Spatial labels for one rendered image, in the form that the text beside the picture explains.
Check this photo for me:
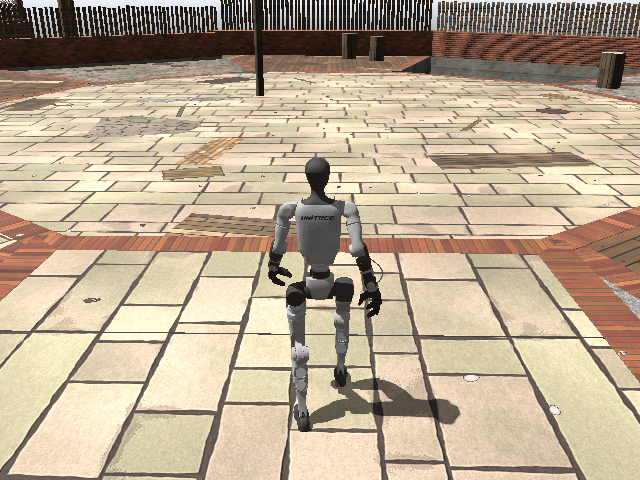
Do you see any right robot upper arm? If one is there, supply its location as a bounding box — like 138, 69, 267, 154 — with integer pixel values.
339, 200, 365, 258

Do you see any right robot foot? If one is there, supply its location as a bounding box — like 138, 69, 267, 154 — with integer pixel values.
334, 365, 348, 387

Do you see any robot left shin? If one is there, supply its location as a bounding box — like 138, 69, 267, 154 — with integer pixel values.
291, 347, 308, 418

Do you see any robot left forearm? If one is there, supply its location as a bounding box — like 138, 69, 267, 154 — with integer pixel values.
268, 239, 283, 272

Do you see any right robot hand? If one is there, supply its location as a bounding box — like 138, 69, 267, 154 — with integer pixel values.
358, 288, 382, 318

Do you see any left robot hand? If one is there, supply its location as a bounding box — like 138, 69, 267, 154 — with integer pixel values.
268, 267, 292, 286

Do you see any robot right forearm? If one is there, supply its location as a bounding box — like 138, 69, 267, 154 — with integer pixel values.
356, 242, 379, 292

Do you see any left robot upper arm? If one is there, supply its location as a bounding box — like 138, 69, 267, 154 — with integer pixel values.
272, 201, 298, 255

